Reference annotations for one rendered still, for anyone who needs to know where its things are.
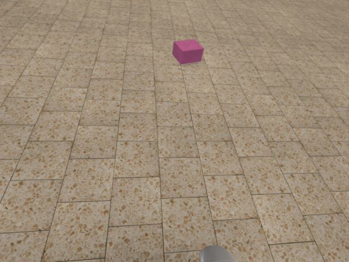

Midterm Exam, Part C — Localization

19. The carton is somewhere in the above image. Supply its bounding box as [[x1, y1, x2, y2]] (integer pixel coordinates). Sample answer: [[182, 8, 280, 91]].
[[172, 39, 204, 64]]

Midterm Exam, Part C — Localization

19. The right robot thigh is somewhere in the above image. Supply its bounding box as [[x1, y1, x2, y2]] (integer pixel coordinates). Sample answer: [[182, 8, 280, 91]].
[[199, 245, 236, 262]]

